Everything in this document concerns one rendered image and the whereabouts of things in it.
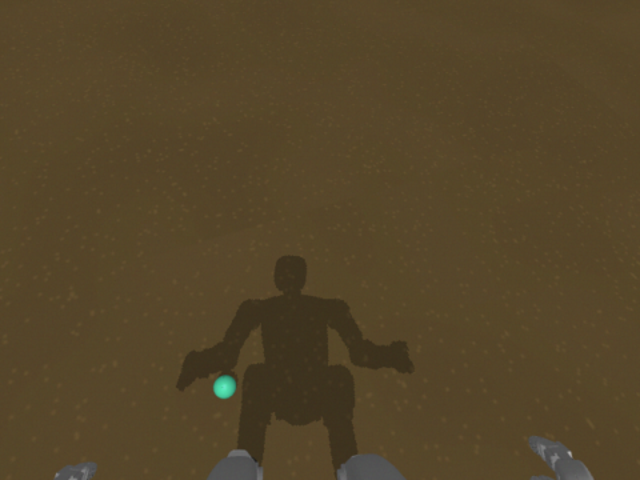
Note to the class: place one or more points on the ball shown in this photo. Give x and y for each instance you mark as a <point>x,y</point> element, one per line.
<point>224,386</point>

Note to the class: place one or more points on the left robot hand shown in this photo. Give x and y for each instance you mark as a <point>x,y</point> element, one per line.
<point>81,471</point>

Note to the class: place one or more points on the right robot hand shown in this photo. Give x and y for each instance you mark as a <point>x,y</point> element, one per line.
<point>559,459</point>

